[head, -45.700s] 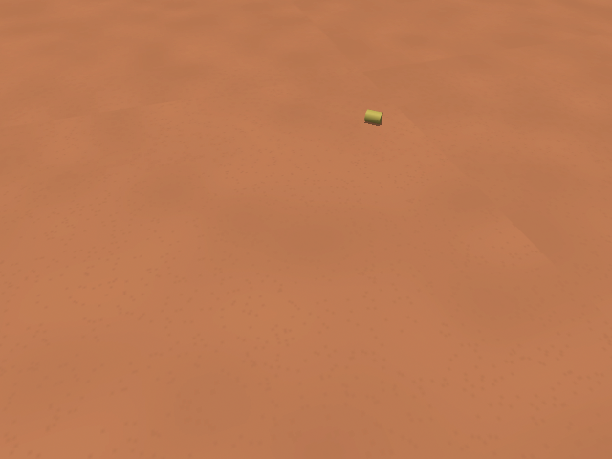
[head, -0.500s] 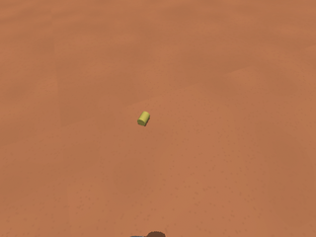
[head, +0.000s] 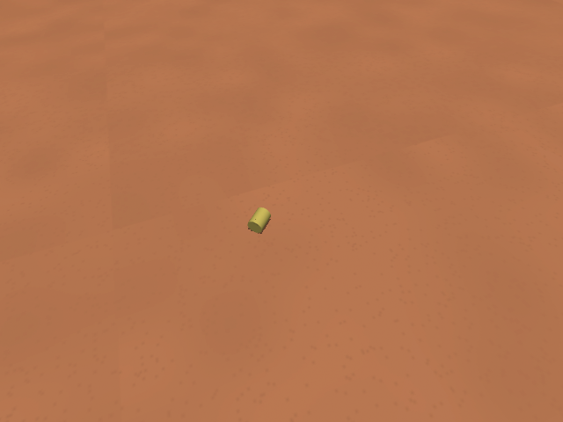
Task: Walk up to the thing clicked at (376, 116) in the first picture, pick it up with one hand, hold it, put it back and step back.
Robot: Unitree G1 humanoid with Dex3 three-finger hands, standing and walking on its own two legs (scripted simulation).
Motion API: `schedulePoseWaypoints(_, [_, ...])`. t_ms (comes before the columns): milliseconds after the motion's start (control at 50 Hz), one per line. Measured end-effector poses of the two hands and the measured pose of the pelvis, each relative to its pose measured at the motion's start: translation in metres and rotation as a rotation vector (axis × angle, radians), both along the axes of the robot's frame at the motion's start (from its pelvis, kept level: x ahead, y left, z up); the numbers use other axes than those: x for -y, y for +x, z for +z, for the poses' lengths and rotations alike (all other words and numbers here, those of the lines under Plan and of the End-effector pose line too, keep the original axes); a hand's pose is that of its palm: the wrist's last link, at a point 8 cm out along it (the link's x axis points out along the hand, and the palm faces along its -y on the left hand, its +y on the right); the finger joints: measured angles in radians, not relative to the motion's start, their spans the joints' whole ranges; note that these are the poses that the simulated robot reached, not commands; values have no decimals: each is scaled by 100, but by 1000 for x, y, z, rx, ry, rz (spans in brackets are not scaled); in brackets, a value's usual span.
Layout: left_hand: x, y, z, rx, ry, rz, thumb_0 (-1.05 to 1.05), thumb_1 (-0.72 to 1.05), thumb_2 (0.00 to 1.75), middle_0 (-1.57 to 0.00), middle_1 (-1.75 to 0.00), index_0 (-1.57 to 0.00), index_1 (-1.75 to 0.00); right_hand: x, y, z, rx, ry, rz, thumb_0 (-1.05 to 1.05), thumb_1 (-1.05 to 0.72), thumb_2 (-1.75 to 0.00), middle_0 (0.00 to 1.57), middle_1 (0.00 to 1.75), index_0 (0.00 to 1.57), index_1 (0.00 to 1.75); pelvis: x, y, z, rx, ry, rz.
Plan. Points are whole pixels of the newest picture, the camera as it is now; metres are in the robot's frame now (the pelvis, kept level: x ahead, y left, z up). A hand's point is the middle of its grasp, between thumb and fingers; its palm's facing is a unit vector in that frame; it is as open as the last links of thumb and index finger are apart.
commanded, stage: step back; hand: left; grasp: from above
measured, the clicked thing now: (259, 220) +1.08 +0.18 -0.73
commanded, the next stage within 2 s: stand in 0.42 s
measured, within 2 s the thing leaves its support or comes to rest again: neither
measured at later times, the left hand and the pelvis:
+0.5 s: hand out of the picture +0.12 +0.29 -0.15, palm faces -0.02 -0.94 -0.35, open 7.4 cm; pelvis +0.03 +0.04 +0.01, yaw -2 degrees
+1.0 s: hand out of the picture +0.11 +0.29 -0.14, palm faces -0.07 -0.94 -0.33, open 7.4 cm; pelvis +0.03 +0.04 +0.01, yaw -2 degrees
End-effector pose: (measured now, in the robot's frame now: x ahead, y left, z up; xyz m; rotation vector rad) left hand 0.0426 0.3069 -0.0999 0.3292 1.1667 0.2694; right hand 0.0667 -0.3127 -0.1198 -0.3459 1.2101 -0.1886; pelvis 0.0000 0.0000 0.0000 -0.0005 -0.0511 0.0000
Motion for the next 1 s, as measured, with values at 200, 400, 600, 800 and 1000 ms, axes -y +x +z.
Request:
schedulePoseWaypoints(200, [-26, 35, -21, -20, -17, 0, 0, 90, 89, -21, -30, -21, -30, -34, 38, -2, 27, -4, 4, 1, -91, -90, 20, 30, 20, 30, -23, 16, -9, 2, 2, -11])
schedulePoseWaypoints(400, [-30, 62, -15, -18, -32, -43, 0, 90, 89, -21, -30, -21, -30, -62, 71, 8, 87, 47, 2, 1, -90, -90, 20, 30, 21, 30, -31, 25, 1, -10, -13, -32])
schedulePoseWaypoints(600, [-26, 73, -7, -21, -57, -70, 0, 90, 89, -21, -30, -21, -30, -59, 64, 17, 82, 41, -25, 1, -91, -90, 20, 30, 21, 30, -37, 27, 11, 2, -3, -35])
schedulePoseWaypoints(800, [-23, 69, -7, -45, -65, -86, 0, 90, 89, -21, -30, -21, -30, -50, 29, 17, 13, 25, -75, 1, -91, -90, 20, 30, 20, 30, -38, 26, 14, 0, 0, -38])
schedulePoseWaypoints(1000, [-24, 63, -7, -72, -61, -86, 0, 90, 89, -21, -30, -21, -30, -50, 9, 14, -32, 28, -93, 1, -91, -90, 20, 30, 20, 30, -37, 26, 14, -3, 0, -38])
